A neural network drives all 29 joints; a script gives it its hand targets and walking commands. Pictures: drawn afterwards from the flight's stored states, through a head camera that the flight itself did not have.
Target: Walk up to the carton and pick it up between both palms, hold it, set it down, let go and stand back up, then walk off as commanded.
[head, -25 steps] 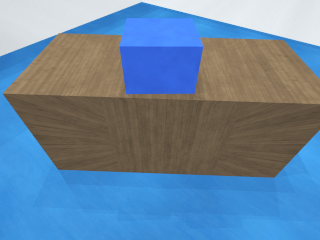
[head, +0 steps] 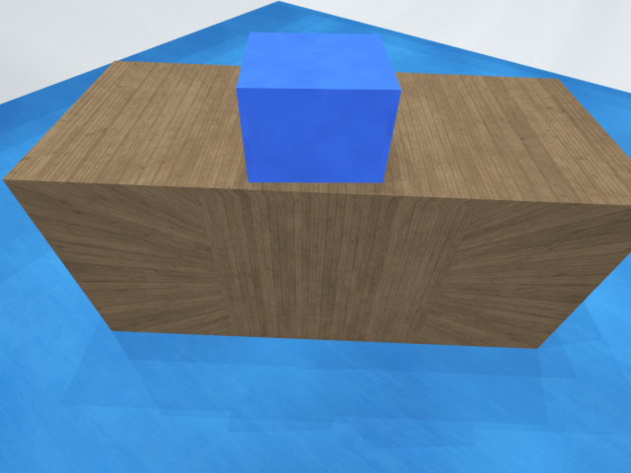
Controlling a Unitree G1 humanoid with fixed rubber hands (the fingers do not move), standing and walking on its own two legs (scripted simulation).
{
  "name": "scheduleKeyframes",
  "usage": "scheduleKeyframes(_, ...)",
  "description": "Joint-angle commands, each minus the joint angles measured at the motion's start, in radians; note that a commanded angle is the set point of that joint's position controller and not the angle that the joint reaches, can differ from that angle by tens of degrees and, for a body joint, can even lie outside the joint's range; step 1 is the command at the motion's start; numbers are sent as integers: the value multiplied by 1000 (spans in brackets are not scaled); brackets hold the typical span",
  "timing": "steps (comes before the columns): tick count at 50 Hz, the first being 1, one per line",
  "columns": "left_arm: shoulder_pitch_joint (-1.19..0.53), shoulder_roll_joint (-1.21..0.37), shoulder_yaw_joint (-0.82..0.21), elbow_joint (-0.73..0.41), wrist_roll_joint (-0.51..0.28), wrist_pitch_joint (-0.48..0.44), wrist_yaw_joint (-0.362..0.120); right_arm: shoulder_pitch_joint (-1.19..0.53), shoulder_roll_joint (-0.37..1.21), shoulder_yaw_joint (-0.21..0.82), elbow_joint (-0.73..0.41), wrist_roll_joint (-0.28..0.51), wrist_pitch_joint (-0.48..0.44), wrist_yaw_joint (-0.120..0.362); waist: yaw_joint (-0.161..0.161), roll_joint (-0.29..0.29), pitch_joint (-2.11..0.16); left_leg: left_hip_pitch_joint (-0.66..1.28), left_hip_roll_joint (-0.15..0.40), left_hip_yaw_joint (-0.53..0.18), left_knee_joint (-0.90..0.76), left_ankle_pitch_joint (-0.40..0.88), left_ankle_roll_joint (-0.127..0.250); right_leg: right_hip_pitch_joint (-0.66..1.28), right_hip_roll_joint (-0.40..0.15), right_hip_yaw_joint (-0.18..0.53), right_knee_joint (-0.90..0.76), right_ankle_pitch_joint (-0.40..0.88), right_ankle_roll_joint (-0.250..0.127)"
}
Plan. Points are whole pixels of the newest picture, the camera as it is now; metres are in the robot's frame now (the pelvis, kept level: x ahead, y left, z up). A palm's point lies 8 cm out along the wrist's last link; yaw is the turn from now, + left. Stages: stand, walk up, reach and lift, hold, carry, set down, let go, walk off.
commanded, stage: stand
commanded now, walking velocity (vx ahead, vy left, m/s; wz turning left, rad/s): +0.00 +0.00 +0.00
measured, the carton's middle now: (315, 106) +0.89 +0.00 +0.02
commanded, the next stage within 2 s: none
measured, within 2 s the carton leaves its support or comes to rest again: neither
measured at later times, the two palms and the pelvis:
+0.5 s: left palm out of the picture +0.01 +0.23 -0.15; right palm out of the picture +0.01 -0.23 -0.14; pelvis +0.01 +0.00 +0.00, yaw +0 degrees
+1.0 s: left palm out of the picture +0.01 +0.25 -0.14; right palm out of the picture +0.03 -0.24 -0.14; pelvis +0.01 +0.00 +0.00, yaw +0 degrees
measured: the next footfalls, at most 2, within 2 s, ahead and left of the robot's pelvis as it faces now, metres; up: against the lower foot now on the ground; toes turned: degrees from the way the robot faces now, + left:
none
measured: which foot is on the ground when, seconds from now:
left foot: down 0.00-1.00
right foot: down 0.00-1.00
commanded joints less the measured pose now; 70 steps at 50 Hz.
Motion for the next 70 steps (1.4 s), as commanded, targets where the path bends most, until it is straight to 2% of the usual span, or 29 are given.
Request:
scheduleKeyframes(1, 4, 107, 20, -29, 4, -17, 5, 6, -107, -20, -26, 4, -6, -7, -8, 0, -7, 28, 71, -63, -46, 24, 29, -83, -82, 74, -77, 14, -28)
scheduleKeyframes(4, 50, 65, 15, -12, 1, -7, 12, 42, -55, -12, -12, 0, -6, -10, -9, 57, 9, 23, 65, -60, -52, -22, 27, -94, -73, 79, -77, -2, -28)
scheduleKeyframes(6, 66, 62, 12, -20, 4, -12, 8, 71, -74, -17, -2, 2, -5, -12, -3, 41, -2, 17, 62, -63, -54, 0, 25, -82, -74, 70, -67, 5, -26)
scheduleKeyframes(8, 59, 66, 15, -11, 1, -14, 12, 36, -75, -16, -17, -7, -4, -7, 0, -24, -5, 24, 74, -72, -51, 34, 34, -97, -76, 66, -72, 20, -19)
scheduleKeyframes(16, 93, 56, 14, -7, 4, -17, 10, 99, -74, -21, -1, 3, -14, -14, -10, 32, 2, 2, 62, -65, -43, 30, 32, -81, -78, 70, -60, 18, -26)
scheduleKeyframes(17, 86, 38, 15, -15, -2, -21, 10, 80, -72, -24, -9, -6, -11, -15, -5, -10, 2, 1, 68, -61, -45, 41, 31, -79, -79, 71, -52, 13, -29)
scheduleKeyframes(19, 131, 33, 10, 0, -1, -21, 14, 81, -47, -14, -13, -3, -9, -13, 8, 55, -11, 11, 69, -52, -35, 57, 23, -71, -83, 72, -54, 56, -32)
scheduleKeyframes(24, 124, 37, 10, -2, 7, -22, 11, 103, -82, -25, -16, 2, -13, -15, -2, -17, -20, 42, 72, -50, -22, 72, 37, -81, -81, 65, -51, 68, -23)
scheduleKeyframes(25, 113, 50, 13, -6, 5, -24, 9, 111, -32, -10, -10, -1, -13, -15, -4, 16, -1, 39, 72, -57, -21, 88, 34, -88, -83, 70, -58, 59, -29)
scheduleKeyframes(26, 131, 45, 11, -2, 3, -25, 15, 124, -51, -14, -13, -1, -13, -14, -4, -11, -4, 29, 76, -62, -28, 82, 35, -85, -82, 66, -63, 44, -30)
scheduleKeyframes(27, 156, 37, 10, 13, 4, -25, 14, 139, -58, -17, -10, 0, -14, -15, -7, 28, -10, 25, 72, -56, -23, 58, 32, -71, -87, 68, -61, 38, -32)
scheduleKeyframes(32, 129, 35, 10, -2, 1, -27, 14, 120, -30, -10, -17, -5, -10, -19, 2, -6, 26, -2, 67, -52, -19, 75, 28, -75, -76, 55, -52, 62, -21)
scheduleKeyframes(34, 134, 62, 19, -15, 6, -24, 17, 129, -27, -14, -28, 0, -15, -22, -10, 34, 26, 17, 72, -59, -27, 56, 33, -94, -84, 62, -55, 55, -28)
scheduleKeyframes(38, 146, 53, 17, -33, 5, -29, 18, 140, -107, -36, -54, 1, -16, -25, -12, -12, -10, 27, 74, -67, -30, 58, 36, -75, -84, 62, -32, 47, -26)
scheduleKeyframes(40, 155, 80, 24, -37, 6, -31, 16, 106, -72, -29, -51, -9, -15, -21, 12, 28, -28, 14, 77, -63, -26, 32, 33, -49, -86, 57, -47, 43, -19)
scheduleKeyframes(41, 143, 55, 19, -43, 6, -31, 19, 127, -44, -22, -58, 0, -11, -21, -3, 35, 19, -1, 63, -61, -26, 42, 25, -74, -87, 61, -49, 21, -26)
scheduleKeyframes(43, 153, 49, 18, -38, 2, -27, 25, 103, -52, -22, -77, -6, -15, -17, 7, -28, 8, -24, 72, -65, -32, 36, 26, -55, -91, 59, -44, 33, -21)
scheduleKeyframes(44, 149, 80, 25, -54, 5, -26, 25, 94, -58, -20, -81, -7, -13, -13, 16, -23, 15, -18, 69, -57, -24, 51, 24, -58, -90, 62, -51, 32, -22)
scheduleKeyframes(45, 148, 85, 26, -58, 3, -29, 21, 122, -88, -31, -84, -2, -18, -15, -5, -38, 20, -14, 75, -58, -14, 80, 25, -58, -96, 63, -39, 83, -19)
scheduleKeyframes(46, 131, 104, 31, -69, 6, -32, 22, 78, -116, -35, -93, -2, -27, -17, 12, 9, 21, 3, 82, -68, -11, 87, 30, -73, -101, 69, -50, 87, -23)
scheduleKeyframes(47, 105, 101, 32, -87, 8, -36, 23, 84, -114, -37, -98, -2, -27, -17, 1, 22, 9, -11, 82, -69, -15, 102, 27, -42, -112, 78, -39, 100, -24)
scheduleKeyframes(52, 101, 141, 45, -119, -1, -48, 16, 94, -141, -38, -126, 3, -36, -17, -2, -6, -21, 62, 97, -67, -2, 155, 30, -43, -111, 56, -50, 139, -12)
scheduleKeyframes(57, 90, 187, 54, -143, -2, -54, 18, 80, -209, -48, -153, 3, -38, -23, -2, 23, 2, 48, 109, -74, -16, 167, 30, -33, -123, 61, -57, 141, -10)
scheduleKeyframes(59, 87, 186, 52, -141, 1, -50, 8, 65, -203, -46, -170, 5, -36, -20, -5, -36, 11, 43, 103, -81, -34, 100, 28, -40, -115, 52, -60, 84, -9)
scheduleKeyframes(62, 77, 208, 53, -157, -5, -41, 12, 44, -228, -44, -188, 0, -30, -19, 7, 25, 17, 26, 101, -79, -53, 56, 27, -44, -121, 62, -60, 54, -7)
scheduleKeyframes(64, 63, 250, 58, -164, 3, -39, 7, 18, -241, -48, -201, 0, -29, -12, 14, -5, 19, 23, 88, -75, -49, 16, 16, -41, -112, 53, -77, 4, -5)
scheduleKeyframes(67, 50, 239, 49, -164, -2, -43, 2, 53, -263, -49, -194, 9, -28, -10, -17, 18, 20, 30, 94, -83, -78, -15, 19, -76, -118, 70, -93, -35, -10)
scheduleKeyframes(68, 60, 263, 55, -172, -5, -41, 1, 42, -260, -48, -204, 6, -33, -8, -3, -9, 30, 22, 100, -95, -83, -56, 18, -75, -113, 63, -99, -77, -8)
scheduleKeyframes(70, 18, 262, 48, -186, 2, -47, -4, 8, -279, -48, -210, 9, -32, -7, 5, 10, 12, 16, 100, -98, -81, -16, 22, -49, -117, 68, -83, -13, -14)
